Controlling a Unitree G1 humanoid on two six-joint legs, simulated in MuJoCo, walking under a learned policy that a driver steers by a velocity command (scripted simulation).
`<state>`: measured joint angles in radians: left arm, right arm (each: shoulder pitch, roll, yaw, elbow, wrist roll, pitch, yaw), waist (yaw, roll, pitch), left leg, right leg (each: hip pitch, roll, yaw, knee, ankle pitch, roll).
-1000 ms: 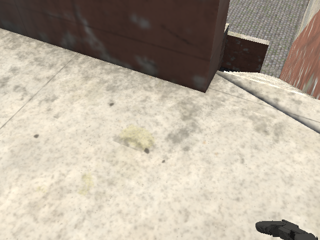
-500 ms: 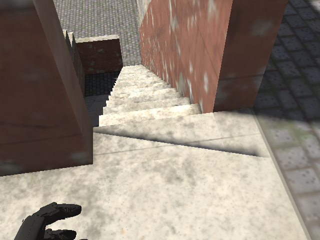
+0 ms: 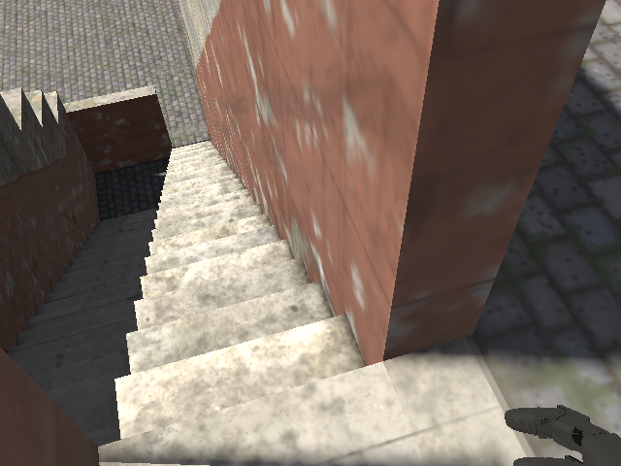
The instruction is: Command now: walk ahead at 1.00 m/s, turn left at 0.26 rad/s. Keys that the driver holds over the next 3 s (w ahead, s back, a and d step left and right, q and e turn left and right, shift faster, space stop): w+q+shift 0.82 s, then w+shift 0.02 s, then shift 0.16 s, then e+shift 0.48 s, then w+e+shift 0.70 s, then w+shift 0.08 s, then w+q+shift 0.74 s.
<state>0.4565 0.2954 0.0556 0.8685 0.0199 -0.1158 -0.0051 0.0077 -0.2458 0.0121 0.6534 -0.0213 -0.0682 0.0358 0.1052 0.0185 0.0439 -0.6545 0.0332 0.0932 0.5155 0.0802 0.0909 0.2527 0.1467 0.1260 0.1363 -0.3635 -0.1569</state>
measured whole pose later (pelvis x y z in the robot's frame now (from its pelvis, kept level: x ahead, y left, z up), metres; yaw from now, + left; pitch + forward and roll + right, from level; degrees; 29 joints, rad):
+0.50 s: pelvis +0.44 +0.05 +0.00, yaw +23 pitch +3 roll -2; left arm 0.13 0.23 -0.02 0.65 0.04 -0.16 0.01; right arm 0.37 -0.33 -0.10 0.77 -0.01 -0.01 -0.02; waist -0.06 0.02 -0.02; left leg -0.32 -0.13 -0.16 1.12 -0.46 0.11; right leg -0.37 -0.05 0.06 0.64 -0.34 0.08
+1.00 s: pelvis +0.58 +0.31 -0.19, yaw +40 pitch +3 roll -5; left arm -0.08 0.24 0.03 0.78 0.07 -0.04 0.01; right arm 0.79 -0.10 0.00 1.08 0.01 -0.10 0.03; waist -0.27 -0.04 0.00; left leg -0.51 -0.05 -0.03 0.85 -0.19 0.04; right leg -0.54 -0.10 0.05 1.97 -0.77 0.03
